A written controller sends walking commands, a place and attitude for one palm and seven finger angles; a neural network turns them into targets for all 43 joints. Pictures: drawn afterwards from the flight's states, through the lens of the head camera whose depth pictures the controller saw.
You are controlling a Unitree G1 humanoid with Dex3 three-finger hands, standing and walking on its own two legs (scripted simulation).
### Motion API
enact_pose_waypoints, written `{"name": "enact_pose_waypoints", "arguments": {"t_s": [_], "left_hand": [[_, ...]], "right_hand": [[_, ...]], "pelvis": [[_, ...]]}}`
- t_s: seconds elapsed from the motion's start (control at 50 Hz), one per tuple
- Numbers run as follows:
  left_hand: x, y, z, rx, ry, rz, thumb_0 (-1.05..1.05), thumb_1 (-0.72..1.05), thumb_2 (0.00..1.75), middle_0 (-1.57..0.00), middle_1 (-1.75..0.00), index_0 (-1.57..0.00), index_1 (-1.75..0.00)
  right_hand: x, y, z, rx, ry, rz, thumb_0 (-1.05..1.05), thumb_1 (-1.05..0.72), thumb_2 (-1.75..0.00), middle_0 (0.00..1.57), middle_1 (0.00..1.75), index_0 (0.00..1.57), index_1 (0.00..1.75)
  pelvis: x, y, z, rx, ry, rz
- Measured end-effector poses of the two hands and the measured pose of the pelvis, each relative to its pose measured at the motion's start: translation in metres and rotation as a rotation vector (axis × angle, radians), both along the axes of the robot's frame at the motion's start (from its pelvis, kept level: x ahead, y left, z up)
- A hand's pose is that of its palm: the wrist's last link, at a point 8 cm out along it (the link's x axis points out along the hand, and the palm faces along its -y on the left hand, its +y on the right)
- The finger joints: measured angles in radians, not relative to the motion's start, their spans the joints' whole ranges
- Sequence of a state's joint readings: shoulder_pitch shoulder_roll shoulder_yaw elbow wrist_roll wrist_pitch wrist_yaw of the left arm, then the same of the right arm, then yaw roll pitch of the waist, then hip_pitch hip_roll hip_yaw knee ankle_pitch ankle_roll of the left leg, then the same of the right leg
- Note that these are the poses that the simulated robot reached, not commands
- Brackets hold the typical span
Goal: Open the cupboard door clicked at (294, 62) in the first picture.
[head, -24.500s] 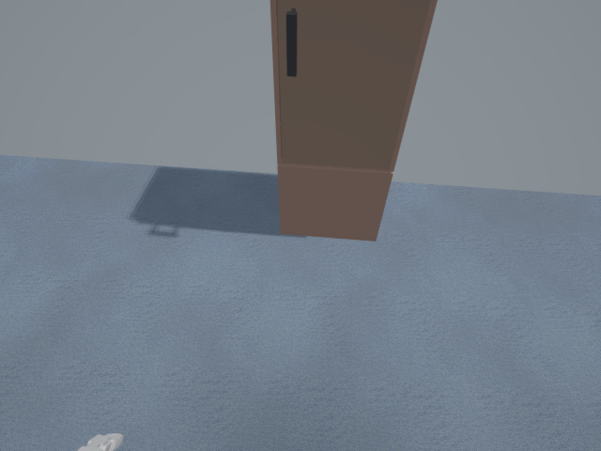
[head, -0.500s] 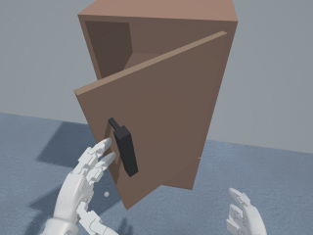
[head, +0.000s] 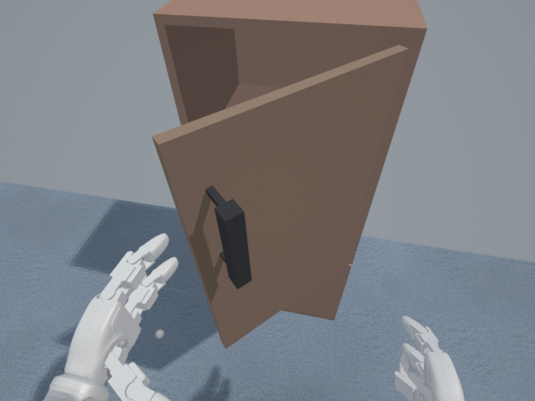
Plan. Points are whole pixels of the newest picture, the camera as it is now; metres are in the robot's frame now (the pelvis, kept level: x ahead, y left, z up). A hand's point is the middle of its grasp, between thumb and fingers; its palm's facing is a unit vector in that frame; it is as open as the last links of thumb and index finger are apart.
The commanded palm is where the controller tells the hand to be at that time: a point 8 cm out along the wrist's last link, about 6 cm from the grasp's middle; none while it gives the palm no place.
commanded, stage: draw the hand back to the body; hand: left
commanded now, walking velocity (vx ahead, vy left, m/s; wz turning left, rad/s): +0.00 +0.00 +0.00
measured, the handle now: (227, 238) +0.31 +0.08 +0.12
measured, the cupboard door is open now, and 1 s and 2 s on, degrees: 47 47 47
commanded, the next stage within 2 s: step back with the hand held close in 1.56 s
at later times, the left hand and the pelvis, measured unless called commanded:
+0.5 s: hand (108, 322) +0.18 +0.18 +0.14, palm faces -0.09 -0.99 -0.10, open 16.2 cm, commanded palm +0.15 +0.25 +0.16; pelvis +0.00 +0.02 +0.01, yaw +0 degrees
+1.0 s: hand (61, 273) +0.21 +0.24 +0.17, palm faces +0.38 -0.84 -0.39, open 11.3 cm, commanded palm +0.17 +0.29 +0.19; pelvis +0.02 +0.00 +0.04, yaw -1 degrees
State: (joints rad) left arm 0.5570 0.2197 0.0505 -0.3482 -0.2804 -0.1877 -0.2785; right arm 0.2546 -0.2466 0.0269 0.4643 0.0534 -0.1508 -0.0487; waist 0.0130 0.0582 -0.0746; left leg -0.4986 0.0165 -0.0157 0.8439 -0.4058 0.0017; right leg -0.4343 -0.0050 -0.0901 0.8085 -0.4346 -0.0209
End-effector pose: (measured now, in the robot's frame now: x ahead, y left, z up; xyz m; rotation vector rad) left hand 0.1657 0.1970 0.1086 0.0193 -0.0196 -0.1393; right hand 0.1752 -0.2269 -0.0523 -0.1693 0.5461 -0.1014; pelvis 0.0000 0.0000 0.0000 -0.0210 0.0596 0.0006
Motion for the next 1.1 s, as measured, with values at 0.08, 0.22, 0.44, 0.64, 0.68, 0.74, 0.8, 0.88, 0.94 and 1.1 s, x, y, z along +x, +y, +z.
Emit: {"name": "enact_pose_waypoints", "arguments": {"t_s": [0.08, 0.22, 0.44, 0.64, 0.68, 0.74, 0.8, 0.88, 0.94, 1.1], "left_hand": [[0.001, 0.001, 0.004, 0.008, -0.013, -0.011, -0.01, -0.50, 0.30, -0.15, -0.30, -0.15, -0.30], [-0.001, 0.021, 0.019, 0.052, -0.034, 0.034, -0.01, -0.50, 0.30, -0.16, -0.30, -0.15, -0.30], [-0.005, 0.036, 0.034, 0.073, -0.023, 0.030, -0.01, -0.50, 0.30, -0.15, -0.30, -0.15, -0.30], [-0.012, 0.060, 0.051, 0.243, -0.019, 0.334, -0.01, -0.32, 0.38, -0.16, -0.30, -0.16, -0.30], [-0.014, 0.062, 0.052, 0.265, -0.009, 0.379, -0.01, -0.26, 0.40, -0.16, -0.30, -0.16, -0.30], [-0.014, 0.066, 0.057, 0.302, -0.009, 0.422, -0.01, -0.16, 0.45, -0.17, -0.30, -0.16, -0.30], [-0.011, 0.070, 0.065, 0.340, -0.027, 0.454, -0.01, -0.06, 0.49, -0.17, -0.30, -0.17, -0.30], [-0.005, 0.077, 0.077, 0.380, -0.056, 0.491, 0.00, 0.07, 0.55, -0.18, -0.30, -0.17, -0.30], [0.002, 0.080, 0.082, 0.392, -0.071, 0.511, 0.00, 0.18, 0.59, -0.18, -0.30, -0.18, -0.30], [0.016, 0.084, 0.090, 0.411, -0.093, 0.537, 0.00, 0.45, 0.71, -0.20, -0.30, -0.19, -0.30]], "right_hand": [[-0.001, 0.009, 0.004, 0.005, -0.013, 0.001, 0.01, -0.90, -0.90, 0.20, 0.30, 0.20, 0.30], [0.001, 0.025, 0.007, 0.023, -0.025, 0.019, 0.01, -0.90, -0.90, 0.20, 0.30, 0.20, 0.30], [0.009, 0.035, 0.018, 0.015, -0.058, 0.051, 0.01, -0.90, -0.90, 0.20, 0.30, 0.20, 0.30], [0.014, 0.033, 0.028, -0.022, -0.036, 0.044, 0.01, -0.90, -0.90, 0.20, 0.30, 0.20, 0.30], [0.014, 0.033, 0.026, -0.027, -0.013, 0.049, 0.01, -0.90, -0.90, 0.20, 0.30, 0.20, 0.30], [0.013, 0.032, 0.021, -0.030, 0.023, 0.056, 0.01, -0.90, -0.90, 0.20, 0.30, 0.20, 0.30], [0.013, 0.030, 0.016, -0.025, 0.053, 0.056, 0.01, -0.90, -0.90, 0.20, 0.30, 0.20, 0.30], [0.016, 0.027, 0.012, -0.014, 0.082, 0.048, 0.01, -0.90, -0.90, 0.20, 0.30, 0.20, 0.30], [0.018, 0.023, 0.010, -0.010, 0.096, 0.041, 0.01, -0.90, -0.90, 0.20, 0.30, 0.20, 0.30], [0.028, 0.007, 0.013, -0.019, 0.111, 0.014, 0.01, -0.90, -0.90, 0.20, 0.30, 0.20, 0.30]], "pelvis": [[-0.001, 0.005, 0.000, 0.001, -0.002, -0.006], [0.000, 0.013, 0.003, -0.006, -0.022, -0.005], [0.003, 0.019, 0.010, -0.009, -0.048, 0.000], [0.004, 0.015, 0.022, -0.004, -0.080, -0.008], [0.005, 0.014, 0.024, -0.001, -0.083, -0.008], [0.008, 0.013, 0.028, 0.003, -0.090, -0.007], [0.011, 0.012, 0.030, 0.008, -0.097, -0.007], [0.016, 0.010, 0.033, 0.012, -0.106, -0.011], [0.019, 0.007, 0.035, 0.016, -0.110, -0.015], [0.029, 0.000, 0.037, 0.020, -0.112, -0.025]]}}
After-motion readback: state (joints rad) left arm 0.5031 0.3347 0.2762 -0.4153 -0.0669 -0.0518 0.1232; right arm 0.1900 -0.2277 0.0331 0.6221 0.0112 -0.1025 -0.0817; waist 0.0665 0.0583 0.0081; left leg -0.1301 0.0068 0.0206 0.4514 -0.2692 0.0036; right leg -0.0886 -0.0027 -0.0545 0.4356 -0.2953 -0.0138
